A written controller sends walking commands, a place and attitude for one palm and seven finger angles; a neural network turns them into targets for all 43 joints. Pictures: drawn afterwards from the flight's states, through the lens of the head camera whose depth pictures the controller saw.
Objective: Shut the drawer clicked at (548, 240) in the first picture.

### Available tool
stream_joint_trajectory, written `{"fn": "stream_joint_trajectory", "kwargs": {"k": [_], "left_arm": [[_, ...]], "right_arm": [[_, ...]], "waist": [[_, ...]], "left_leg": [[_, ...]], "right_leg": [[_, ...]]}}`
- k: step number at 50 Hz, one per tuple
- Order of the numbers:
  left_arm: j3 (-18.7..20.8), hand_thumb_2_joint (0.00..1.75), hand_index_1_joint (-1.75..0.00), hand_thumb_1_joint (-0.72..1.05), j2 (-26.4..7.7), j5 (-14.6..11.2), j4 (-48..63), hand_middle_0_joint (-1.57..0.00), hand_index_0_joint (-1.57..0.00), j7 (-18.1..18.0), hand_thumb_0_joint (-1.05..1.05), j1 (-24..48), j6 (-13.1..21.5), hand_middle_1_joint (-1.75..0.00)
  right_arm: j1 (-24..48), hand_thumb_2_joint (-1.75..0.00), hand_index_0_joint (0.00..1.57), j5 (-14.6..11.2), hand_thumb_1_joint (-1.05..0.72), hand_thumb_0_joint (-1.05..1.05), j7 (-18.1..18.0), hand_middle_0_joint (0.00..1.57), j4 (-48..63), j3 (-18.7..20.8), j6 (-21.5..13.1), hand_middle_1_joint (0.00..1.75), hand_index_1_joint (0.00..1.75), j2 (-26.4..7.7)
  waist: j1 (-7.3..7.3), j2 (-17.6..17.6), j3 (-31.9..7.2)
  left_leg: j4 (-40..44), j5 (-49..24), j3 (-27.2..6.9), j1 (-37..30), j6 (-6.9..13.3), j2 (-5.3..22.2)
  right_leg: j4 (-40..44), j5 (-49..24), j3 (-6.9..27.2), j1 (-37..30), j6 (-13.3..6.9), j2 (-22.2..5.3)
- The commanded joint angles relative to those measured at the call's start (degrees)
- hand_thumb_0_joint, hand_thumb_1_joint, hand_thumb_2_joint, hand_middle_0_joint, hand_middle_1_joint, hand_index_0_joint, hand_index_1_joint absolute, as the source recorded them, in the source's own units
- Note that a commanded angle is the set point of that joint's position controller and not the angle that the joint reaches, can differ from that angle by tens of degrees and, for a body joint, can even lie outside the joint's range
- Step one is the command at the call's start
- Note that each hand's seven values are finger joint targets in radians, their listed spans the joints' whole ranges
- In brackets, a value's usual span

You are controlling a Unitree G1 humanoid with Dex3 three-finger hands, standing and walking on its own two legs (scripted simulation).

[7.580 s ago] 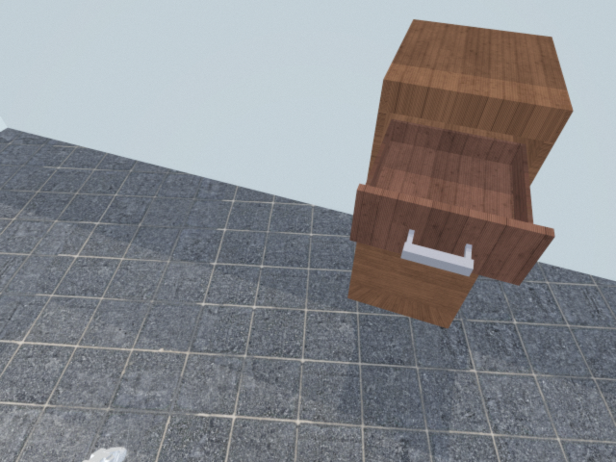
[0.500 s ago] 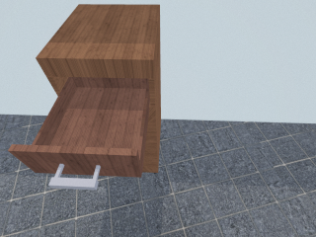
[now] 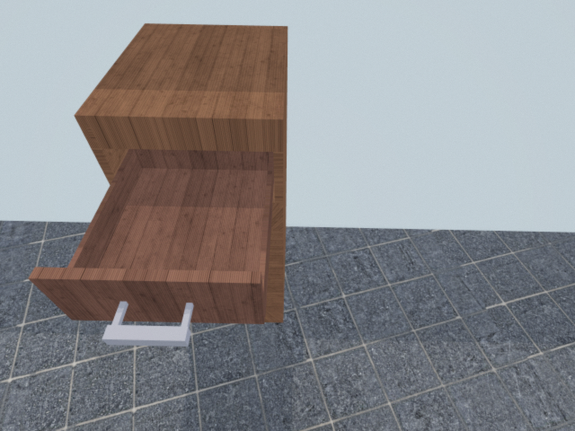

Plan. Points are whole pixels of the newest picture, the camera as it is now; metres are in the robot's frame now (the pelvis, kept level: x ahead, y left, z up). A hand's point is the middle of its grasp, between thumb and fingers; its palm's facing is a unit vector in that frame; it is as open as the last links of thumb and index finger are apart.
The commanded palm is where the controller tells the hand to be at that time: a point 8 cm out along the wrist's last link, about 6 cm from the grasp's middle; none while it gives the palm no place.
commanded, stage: come to a stop and stand still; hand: left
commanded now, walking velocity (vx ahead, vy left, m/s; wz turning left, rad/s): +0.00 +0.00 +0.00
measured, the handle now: (151, 322) +0.27 +0.24 -0.04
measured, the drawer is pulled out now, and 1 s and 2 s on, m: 0.30 0.30 0.29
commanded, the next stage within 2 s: look again from close up in 0.12 s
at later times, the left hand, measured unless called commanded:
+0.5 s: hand out of the picture +0.03 +0.18 -0.18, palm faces +0.04 -0.97 -0.22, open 7.4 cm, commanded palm none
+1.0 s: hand (154, 415) +0.15 +0.20 -0.07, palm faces +0.26 -0.95 -0.17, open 7.3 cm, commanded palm +0.10 +0.24 -0.06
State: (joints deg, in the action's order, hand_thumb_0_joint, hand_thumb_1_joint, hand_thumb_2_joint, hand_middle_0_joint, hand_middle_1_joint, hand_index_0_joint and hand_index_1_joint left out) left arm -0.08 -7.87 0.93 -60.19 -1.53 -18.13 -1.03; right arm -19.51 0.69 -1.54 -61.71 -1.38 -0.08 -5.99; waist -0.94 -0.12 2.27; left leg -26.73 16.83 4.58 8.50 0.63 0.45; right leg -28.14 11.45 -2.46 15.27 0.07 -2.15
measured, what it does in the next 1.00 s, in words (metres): stands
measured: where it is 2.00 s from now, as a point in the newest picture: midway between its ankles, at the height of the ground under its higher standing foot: outside the picture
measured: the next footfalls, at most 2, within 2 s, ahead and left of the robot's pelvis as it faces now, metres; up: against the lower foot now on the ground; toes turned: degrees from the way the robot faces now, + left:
none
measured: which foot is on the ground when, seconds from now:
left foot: down 0.00-1.00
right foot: down 0.00-1.00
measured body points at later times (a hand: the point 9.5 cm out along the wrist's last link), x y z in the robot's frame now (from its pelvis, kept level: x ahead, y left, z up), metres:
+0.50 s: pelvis +0.02 +0.00 -0.01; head +0.02 +0.00 +0.44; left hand +0.03 +0.23 -0.16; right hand +0.05 -0.23 -0.16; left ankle -0.02 +0.11 -0.74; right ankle +0.04 -0.12 -0.74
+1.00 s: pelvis +0.01 +0.01 -0.01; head +0.01 +0.00 +0.44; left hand +0.14 +0.25 -0.05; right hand +0.08 -0.23 -0.14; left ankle -0.02 +0.11 -0.74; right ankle +0.04 -0.12 -0.74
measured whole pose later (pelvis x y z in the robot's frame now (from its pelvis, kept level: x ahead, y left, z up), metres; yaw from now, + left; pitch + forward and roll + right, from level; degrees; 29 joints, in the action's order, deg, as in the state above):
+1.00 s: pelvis +0.01 +0.01 -0.01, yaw +2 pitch -1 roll +1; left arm 1.2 -9.0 -6.5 -13.7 -6.0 -26.6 1.2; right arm -19.9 -1.0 -3.4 -51.3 -0.4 -12.9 -11.3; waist 0.0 0.6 -0.5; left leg -30.4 19.0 3.2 10.8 1.2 -1.3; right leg -32.9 15.0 -3.5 17.2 0.6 -4.3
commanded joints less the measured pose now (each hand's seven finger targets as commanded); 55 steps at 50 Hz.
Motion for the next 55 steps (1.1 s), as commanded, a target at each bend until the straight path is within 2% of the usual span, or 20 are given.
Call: {"fn": "stream_joint_trajectory", "kwargs": {"k": [1,10,11,12,13,15,17,22,26,42,43,44,45,46,47,48,49,50,53,55], "left_arm": [[1.1,0.9,-0.3,0.9,-4.3,-0.1,1.3,-0.2,-0.2,-0.3,0.0,-4.2,1.0,-0.3],[0.7,0.9,-0.3,0.9,-2.7,-0.2,-0.4,-0.2,-0.2,-0.6,0.0,-6.0,1.7,-0.3],[0.0,0.9,-0.3,0.9,-13.7,-0.6,3.0,-0.2,-0.2,0.0,0.0,0.0,2.6,-0.3],[1.0,0.9,-0.3,0.9,-8.2,0.2,3.6,-0.2,-0.2,-0.8,0.0,-2.7,2.0,-0.3],[0.5,0.9,-0.3,0.9,-5.6,0.5,2.6,-0.2,-0.2,-1.0,0.0,-3.8,2.0,-0.3],[0.1,0.9,-0.3,0.9,-6.3,0.3,2.1,-0.2,-0.2,-1.2,0.0,-5.8,2.8,-0.3],[0.4,0.9,-0.3,0.9,-7.2,-0.1,2.8,-0.2,-0.2,-1.4,0.0,-3.5,3.0,-0.3],[0.5,0.9,-0.3,0.9,-6.6,-0.2,2.9,-0.2,-0.2,-1.6,0.0,-2.6,3.1,-0.3],[0.7,0.9,-0.3,0.9,-7.5,-0.3,2.8,-0.2,-0.2,-1.8,0.0,-2.5,2.9,-0.3],[1.0,0.9,-0.3,0.9,-7.6,-0.2,2.3,-0.2,-0.2,-1.4,0.0,-0.3,2.0,-0.3],[1.3,0.9,-0.3,0.9,-9.3,0.2,-0.4,-0.2,-0.2,-3.3,0.0,-4.6,2.8,-0.3],[11.8,0.9,-0.32,0.9,-21.8,-10.3,90.3,-0.22,-0.22,-2.9,0.0,42.4,15.3,-0.32],[8.2,0.9,-0.34,0.9,-15.4,-5.5,71.7,-0.24,-0.24,-4.0,0.0,8.1,11.5,-0.34],[4.4,0.9,-0.37,0.9,-9.8,-7.7,67.5,-0.26,-0.26,-6.5,0.0,5.7,9.0,-0.37],[-2.9,0.9,-0.39,0.9,2.6,-8.1,57.4,-0.28,-0.28,-5.9,0.0,-9.0,3.7,-0.39],[-1.2,0.9,-0.41,0.9,0.2,-9.4,66.9,-0.3,-0.3,-5.0,0.0,1.0,5.4,-0.41],[2.3,0.9,-0.43,0.9,-3.2,-8.9,66.8,-0.32,-0.32,-4.1,0.0,1.3,8.6,-0.43],[2.8,0.9,-0.45,0.9,-2.1,-8.8,62.1,-0.34,-0.34,-2.7,0.0,-4.8,11.5,-0.45],[6.8,0.9,-0.52,0.9,-0.5,-10.9,51.3,-0.4,-0.4,4.4,0.0,-22.7,21.5,-0.52],[9.5,0.9,-0.56,0.9,-5.3,-11.9,64.3,-0.44,-0.44,7.1,0.0,-16.0,28.6,-0.56]], "right_arm": [[-4.8,-0.9,0.2,-0.4,-0.9,0.0,-0.1,0.2,1.3,1.3,-1.2,0.3,0.3,-5.1],[-6.2,-0.9,0.2,-0.6,-0.9,0.0,-0.5,0.2,-0.4,1.1,-2.0,0.3,0.3,-3.6],[1.5,-0.9,0.2,1.0,-0.9,0.0,0.2,0.2,5.4,2.5,-0.7,0.3,0.3,-11.4],[0.7,-0.9,0.2,1.2,-0.9,0.0,-0.2,0.2,6.8,3.5,-2.0,0.3,0.3,-9.7],[1.6,-0.9,0.2,1.0,-0.9,0.0,-0.4,0.2,6.7,3.1,-1.9,0.3,0.3,-7.7],[0.9,-0.9,0.2,0.3,-0.9,0.0,-0.1,0.2,6.3,2.8,-1.3,0.3,0.3,-6.6],[-2.3,-0.9,0.2,0.4,-0.9,0.0,0.2,0.2,5.5,2.7,-1.1,0.3,0.3,-6.5],[-2.1,-0.9,0.2,0.2,-0.9,0.0,0.1,0.2,3.8,2.6,-1.4,0.3,0.3,-7.8],[-0.4,-0.9,0.2,0.1,-0.9,0.0,-0.1,0.2,3.4,2.6,-1.3,0.3,0.3,-8.9],[2.2,-0.9,0.2,0.0,-0.9,0.0,0.0,0.2,1.8,2.5,-0.9,0.3,0.3,-10.2],[5.8,-0.9,0.2,-0.4,-0.9,0.0,0.0,0.2,5.4,2.8,-1.6,0.3,0.3,-11.1],[6.7,-0.9,0.2,-3.3,-0.9,0.0,-1.5,0.2,25.0,4.3,-10.7,0.3,0.3,-18.6],[10.2,-0.9,0.2,-1.7,-0.9,0.0,-3.7,0.2,22.3,2.6,-16.0,0.3,0.3,-13.3],[9.9,-0.9,0.2,-2.2,-0.9,0.0,-3.7,0.2,18.4,3.1,-17.9,0.3,0.3,-14.3],[7.2,-0.9,0.2,-2.9,-0.9,0.0,-2.6,0.2,17.5,2.5,-18.3,0.3,0.3,-11.4],[9.0,-0.9,0.2,-2.6,-0.9,0.0,-2.1,0.2,22.2,3.2,-19.3,0.3,0.3,-13.7],[8.8,-0.9,0.2,-2.0,-0.9,0.0,-2.1,0.2,23.6,4.2,-20.0,0.3,0.3,-14.6],[9.5,-0.9,0.2,-1.5,-0.9,0.0,-2.0,0.2,25.1,4.5,-20.6,0.3,0.3,-14.3],[11.3,-0.9,0.2,-1.3,-0.9,0.0,-0.3,0.2,30.2,5.8,-20.5,0.3,0.3,-13.8],[12.3,-0.9,0.2,-0.7,-0.9,0.0,0.2,0.2,34.7,6.0,-21.7,0.3,0.3,-14.2]], "waist": [[0.06,0.5,5.1],[0.18,0.5,3.0],[2.7,2.2,7.9],[0.77,6.7,2.2],[0.61,6.8,0.3],[0.41,0.5,-2.2],[2.21,-5.9,-2.8],[1.95,-0.6,-0.3],[1.27,1.6,-0.3],[0.91,0.1,1.0],[-0.82,-8.0,1.8],[4.76,8.6,-29.1],[-0.79,16.2,-22.9],[1.38,17.0,-18.3],[2.09,10.4,-11.6],[2.79,7.4,-3.7],[3.67,2.9,-3.3],[2.55,-4.9,0.4],[-1.42,-19.4,-0.9],[-2.77,-9.6,-11.0]], "left_leg": [[10.1,1.7,-7.2,8.1,2.1,6.1],[8.0,-5.3,-5.7,5.4,1.9,5.9],[9.8,-1.1,-6.7,8.8,0.8,2.1],[8.2,10.9,-9.3,12.7,1.9,6.7],[7.8,11.2,-9.6,15.1,2.2,6.2],[2.3,4.9,-7.4,11.7,1.5,3.1],[-1.1,0.8,-5.8,7.7,1.4,2.4],[0.4,-13.0,-6.6,5.0,1.6,4.8],[0.9,-19.1,-6.1,3.9,1.3,5.2],[5.4,-10.9,-6.4,2.8,1.2,5.6],[-6.1,-19.2,-4.1,6.8,-0.5,6.8],[2.5,-26.6,-7.1,-6.5,-0.4,0.8],[4.0,-36.0,-5.9,-10.3,-1.6,3.1],[3.7,-30.4,-4.8,-4.7,-3.7,2.7],[4.1,-24.6,-5.9,-0.9,-3.2,2.7],[2.8,-16.8,-7.1,5.4,-2.8,1.9],[0.5,-9.7,-7.0,9.0,-2.2,1.1],[-1.2,-4.3,-6.9,14.6,-1.4,0.3],[-8.5,3.3,-5.0,26.0,-1.1,-0.7],[-12.3,5.0,-3.3,27.4,-0.7,-1.5]], "right_leg": [[5.3,3.4,4.8,-1.5,-1.9,-2.8],[4.5,-2.4,4.7,-2.5,-2.0,-3.5],[0.8,5.6,2.7,1.1,-2.9,0.1],[-1.6,9.1,2.3,-0.4,-2.0,-1.9],[-1.5,5.1,2.4,-3.0,-1.9,-1.8],[3.1,6.6,5.9,-3.1,-2.1,-3.7],[5.6,8.2,8.5,-0.3,-2.7,-5.5],[1.1,-9.5,4.7,-1.5,-2.1,-3.8],[-0.3,-15.4,3.6,-3.8,-1.9,-3.9],[3.4,-7.8,3.6,-4.8,-1.0,-3.9],[0.8,-33.4,5.5,-5.3,-0.8,-7.1],[-3.2,-23.8,1.4,-10.5,-2.1,-1.3],[-5.5,-6.3,-0.6,-5.9,-3.1,1.2],[-5.9,-0.1,-2.8,-2.0,-2.4,1.4],[-5.1,3.1,-3.4,2.7,-1.2,1.1],[-4.0,1.8,-3.6,4.2,-1.1,0.6],[-2.4,2.7,-3.9,5.7,-1.1,0.9],[-2.6,5.7,-4.6,7.8,-1.0,1.3],[-8.2,15.3,-4.5,13.7,-0.9,2.0],[-12.0,18.1,-1.4,12.5,-1.3,1.2]]}}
